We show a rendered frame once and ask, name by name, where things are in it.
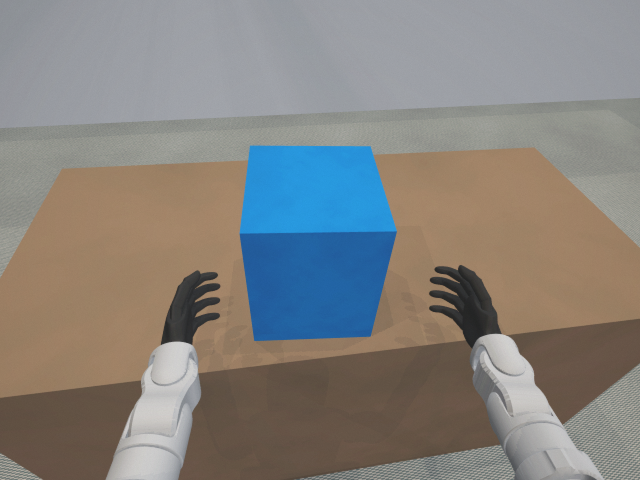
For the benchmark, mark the carton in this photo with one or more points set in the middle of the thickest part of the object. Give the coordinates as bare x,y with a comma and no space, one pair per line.
316,235

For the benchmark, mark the robot left hand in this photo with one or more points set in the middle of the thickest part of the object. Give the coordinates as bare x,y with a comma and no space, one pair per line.
181,323

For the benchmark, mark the robot right forearm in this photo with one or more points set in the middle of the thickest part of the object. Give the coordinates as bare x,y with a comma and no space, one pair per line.
531,435

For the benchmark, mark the robot left forearm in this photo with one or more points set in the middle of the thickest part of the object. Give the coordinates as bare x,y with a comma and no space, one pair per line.
155,438

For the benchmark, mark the pedestal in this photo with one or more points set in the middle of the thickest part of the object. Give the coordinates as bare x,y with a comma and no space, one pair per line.
85,296

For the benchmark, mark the robot right hand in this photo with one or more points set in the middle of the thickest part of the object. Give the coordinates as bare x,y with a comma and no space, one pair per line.
475,314

